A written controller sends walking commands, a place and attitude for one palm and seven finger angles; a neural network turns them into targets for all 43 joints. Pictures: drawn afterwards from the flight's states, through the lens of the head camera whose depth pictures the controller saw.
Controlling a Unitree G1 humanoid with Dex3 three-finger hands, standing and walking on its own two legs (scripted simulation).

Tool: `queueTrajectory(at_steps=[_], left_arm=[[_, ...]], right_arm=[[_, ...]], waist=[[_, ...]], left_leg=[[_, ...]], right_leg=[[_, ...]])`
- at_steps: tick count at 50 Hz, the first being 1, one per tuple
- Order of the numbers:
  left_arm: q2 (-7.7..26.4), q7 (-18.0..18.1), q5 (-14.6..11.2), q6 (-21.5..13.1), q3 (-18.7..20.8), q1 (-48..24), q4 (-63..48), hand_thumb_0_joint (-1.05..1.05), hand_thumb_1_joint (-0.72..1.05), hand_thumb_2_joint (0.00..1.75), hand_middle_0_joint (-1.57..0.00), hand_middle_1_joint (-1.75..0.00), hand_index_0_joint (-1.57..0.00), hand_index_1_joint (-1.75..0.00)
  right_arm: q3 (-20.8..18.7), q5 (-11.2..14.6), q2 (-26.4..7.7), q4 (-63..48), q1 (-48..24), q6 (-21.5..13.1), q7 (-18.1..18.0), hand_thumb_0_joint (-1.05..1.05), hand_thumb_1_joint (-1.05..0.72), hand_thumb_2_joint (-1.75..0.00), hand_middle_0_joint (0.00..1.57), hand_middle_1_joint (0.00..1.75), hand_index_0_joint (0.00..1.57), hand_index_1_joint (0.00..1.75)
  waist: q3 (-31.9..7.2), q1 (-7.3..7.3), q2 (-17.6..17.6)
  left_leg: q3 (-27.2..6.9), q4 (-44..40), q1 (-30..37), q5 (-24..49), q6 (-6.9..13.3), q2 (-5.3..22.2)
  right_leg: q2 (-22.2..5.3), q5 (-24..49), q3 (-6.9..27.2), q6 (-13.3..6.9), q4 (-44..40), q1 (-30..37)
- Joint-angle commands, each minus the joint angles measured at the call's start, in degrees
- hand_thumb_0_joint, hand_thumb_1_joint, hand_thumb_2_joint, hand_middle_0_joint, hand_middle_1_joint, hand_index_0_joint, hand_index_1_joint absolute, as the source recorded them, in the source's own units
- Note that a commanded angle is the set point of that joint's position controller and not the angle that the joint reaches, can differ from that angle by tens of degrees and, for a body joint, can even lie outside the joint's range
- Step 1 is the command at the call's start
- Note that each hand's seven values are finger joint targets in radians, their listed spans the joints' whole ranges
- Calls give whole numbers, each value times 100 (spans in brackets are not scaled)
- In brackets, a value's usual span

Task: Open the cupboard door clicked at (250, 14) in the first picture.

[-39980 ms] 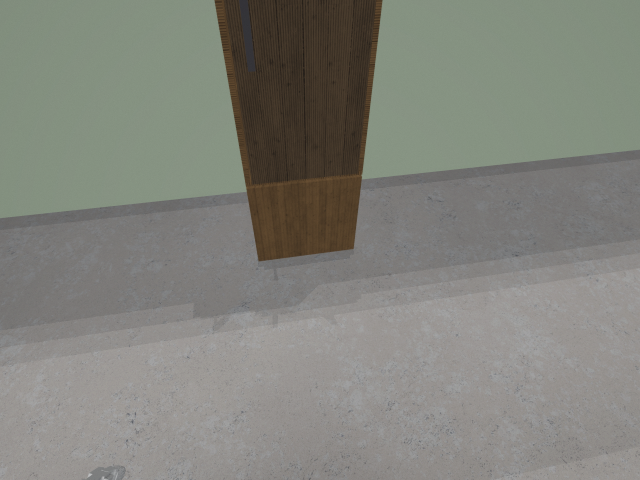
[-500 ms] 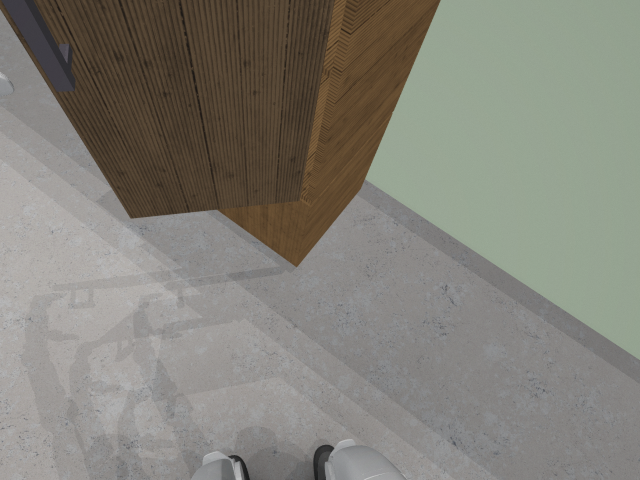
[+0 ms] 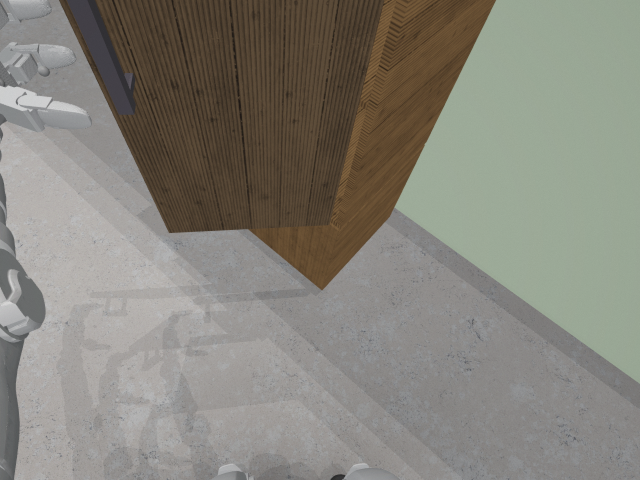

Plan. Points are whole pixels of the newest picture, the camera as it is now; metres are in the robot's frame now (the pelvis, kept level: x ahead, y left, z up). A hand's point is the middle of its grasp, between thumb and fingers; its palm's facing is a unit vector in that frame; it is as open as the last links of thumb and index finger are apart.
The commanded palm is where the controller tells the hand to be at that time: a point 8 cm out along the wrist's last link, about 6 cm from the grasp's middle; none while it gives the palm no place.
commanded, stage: slide the fingers in behind the handle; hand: left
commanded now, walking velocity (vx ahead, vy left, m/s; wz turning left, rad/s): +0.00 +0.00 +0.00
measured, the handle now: (105, 39) +0.59 +0.19 +0.16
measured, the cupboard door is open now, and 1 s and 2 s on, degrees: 47 47 49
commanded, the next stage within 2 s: close the thumb around the handle in 1.64 s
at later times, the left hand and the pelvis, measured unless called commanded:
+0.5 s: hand (77, 66) +0.54 +0.21 +0.17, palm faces +0.02 -1.00 +0.00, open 14.0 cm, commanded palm +0.52 +0.25 +0.16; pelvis -0.01 -0.02 +0.00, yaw +0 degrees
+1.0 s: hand (122, 67) +0.54 +0.17 +0.16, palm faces +0.01 -1.00 +0.00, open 14.0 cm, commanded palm +0.52 +0.20 +0.16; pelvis -0.01 -0.01 +0.00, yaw +0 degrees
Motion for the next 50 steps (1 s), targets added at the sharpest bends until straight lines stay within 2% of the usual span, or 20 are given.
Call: queueTrajectory(at_steps=[1, 4, 5, 7, 10, 12, 14, 15, 17, 20, 24, 26, 28, 30, 32, 38, 42, 47, 48, 50], left_arm=[[1483, 52, -99, -420, 32, -3007, -1150, 0, -50, 30, -30, -120, -30, -120], [1640, 58, -65, -450, 99, -3012, -1070, 0, -50, 30, -30, -120, -30, -120], [1411, 36, -83, -444, -66, -3042, -1038, 0, -50, 30, -30, -120, -30, -120], [1522, 19, -104, -507, 35, -3066, -1167, 0, -50, 30, -30, -120, -30, -120], [1669, 14, -109, -433, 159, -2955, -947, 0, -50, 30, -30, -120, -30, -120], [1703, 34, -88, -470, 168, -2927, -1109, 0, -50, 30, -30, -120, -30, -120], [1436, 58, -65, -414, -34, -2858, -912, 0, -50, 30, -30, -120, -30, -120], [1548, 78, -88, -385, 52, -2885, -835, 0, -50, 30, -30, -120, -30, -120], [1842, 106, -76, -423, 232, -3037, -975, 0, -50, 30, -30, -120, -30, -120], [1664, 137, -29, -498, 138, -2957, -1123, 0, -50, 30, -30, -120, -30, -120], [1642, 153, -75, -449, 156, -2842, -874, 0, -50, 30, -30, -120, -30, -120], [1458, 180, -68, -428, 11, -2970, -936, 0, -50, 30, -30, -120, -30, -120], [1681, 242, -19, -443, 154, -3052, -997, 0, -50, 30, -30, -120, -30, -120], [1344, 271, -42, -488, -27, -3112, -1102, 0, -50, 30, -30, -120, -30, -120], [1289, 315, -43, -543, -27, -3141, -1168, 0, -50, 30, -30, -120, -30, -120], [995, 509, -17, -452, -120, -3088, -941, 0, -50, 30, -30, -120, -30, -120], [939, 668, 10, -601, -36, -3200, -1453, 0, -50, 30, -30, -120, -30, -120], [484, 786, -35, -540, -242, -3068, -1250, 0, -50, 30, -30, -120, -30, -120], [607, 819, -3, -500, -177, -3038, -1132, 0, -50, 30, -30, -120, -30, -120], [504, 891, 21, -514, -257, -3225, -1336, 0, -50, 30, -30, -120, -30, -120]], right_arm=[[-392, 19, -1165, -12, 1320, -14, -152, 0, -90, -90, 20, 30, 20, 30], [-388, 30, -1173, -21, 1307, -29, -153, 0, -90, -90, 20, 30, 20, 30], [-395, 36, -1158, -20, 1295, -46, -141, 0, -90, -90, 20, 30, 20, 30], [-399, 33, -1160, -20, 1308, -58, -154, 0, -90, -90, 20, 30, 20, 30], [-388, 44, -1174, -13, 1328, -61, -159, 0, -90, -90, 20, 30, 20, 30], [-387, 41, -1155, -33, 1314, -60, -164, 0, -90, -90, 20, 30, 20, 30], [-384, 48, -1136, -10, 1305, -55, -147, 0, -90, -90, 20, 30, 20, 30], [-388, 50, -1162, 0, 1329, -58, -154, 0, -90, -90, 20, 30, 20, 30], [-386, 48, -1186, -11, 1370, -72, -186, 0, -90, -90, 20, 30, 20, 30], [-411, 32, -1146, -6, 1391, -109, -154, 0, -90, -90, 20, 30, 20, 30], [-403, 43, -1159, 35, 1404, -106, -150, 0, -90, -90, 20, 30, 20, 30], [-398, 39, -1149, 39, 1416, -126, -152, 0, -90, -90, 20, 30, 20, 30], [-409, 27, -1162, 57, 1451, -126, -158, 0, -90, -90, 20, 30, 20, 30], [-427, 7, -1124, 58, 1434, -166, -131, 0, -90, -90, 20, 30, 20, 30], [-439, -8, -1126, 88, 1466, -175, -119, 0, -90, -90, 20, 30, 20, 30], [-442, -27, -1114, 119, 1465, -190, -78, 0, -90, -90, 20, 30, 20, 30], [-482, -67, -1073, 81, 1493, -222, -28, 0, -90, -90, 20, 30, 20, 30], [-490, -49, -1046, 96, 1406, -204, 22, 0, -90, -90, 20, 30, 20, 30], [-478, -44, -1062, 102, 1408, -193, 14, 0, -90, -90, 20, 30, 20, 30], [-493, -53, -1046, 86, 1406, -218, 28, 0, -90, -90, 20, 30, 20, 30]], waist=[[-2308, -225, 1016], [-2459, -205, 1000], [-2454, -263, 942], [-2703, -205, 989], [-2507, -185, 789], [-2637, -138, 969], [-2305, -204, 888], [-2177, -234, 688], [-2404, -200, 666], [-2562, -148, 925], [-2264, -181, 691], [-2198, -220, 846], [-2360, -186, 915], [-2386, -226, 972], [-2567, -219, 1039], [-2278, -249, 824], [-2871, -141, 1056], [-2465, -209, 725], [-2350, -176, 754], [-2473, -213, 766]], left_leg=[[-518, -110, 2832, 3330, 87, -188], [-502, -100, 2743, 3201, 91, -203], [-475, -103, 2735, 3104, 102, -219], [-474, -94, 2797, 3188, 104, -227], [-413, -142, 2459, 2857, 142, -253], [-397, -160, 2531, 2939, 138, -263], [-381, -185, 2388, 2678, 148, -263], [-370, -215, 2224, 2451, 165, -256], [-366, -255, 2171, 2434, 184, -279], [-357, -245, 2380, 2541, 155, -278], [-326, -299, 2136, 2324, 183, -279], [-313, -310, 2201, 2292, 192, -297], [-355, -311, 2264, 2343, 166, -270], [-367, -297, 2420, 2419, 145, -261], [-404, -278, 2643, 2660, 129, -246], [-424, -282, 2529, 2596, 120, -235], [-486, -198, 2965, 3180, 73, -224], [-438, -217, 2767, 2987, 93, -231], [-450, -241, 2641, 2861, 80, -228], [-447, -249, 2710, 2862, 92, -239]], right_leg=[[244, 2632, 128, -49, -165, 9], [238, 2673, 176, -35, -151, 131], [243, 2660, 174, -25, -167, 130], [235, 2783, 199, -27, -150, 280], [233, 2751, 224, -15, -192, 440], [215, 2847, 240, -22, -191, 503], [231, 2600, 218, -18, -249, 332], [230, 2467, 235, 5, -297, 372], [208, 2569, 286, 8, -290, 595], [224, 2553, 266, -17, -282, 537], [222, 2474, 291, 2, -351, 566], [215, 2409, 283, -18, -366, 457], [215, 2356, 282, -10, -348, 453], [230, 2345, 245, -20, -337, 358], [241, 2435, 226, -32, -295, 296], [243, 2319, 193, -26, -292, 144], [251, 2628, 171, -58, -146, 246], [266, 2586, 157, -35, -194, 175], [250, 2483, 154, -48, -188, 166], [247, 2509, 168, -43, -182, 197]])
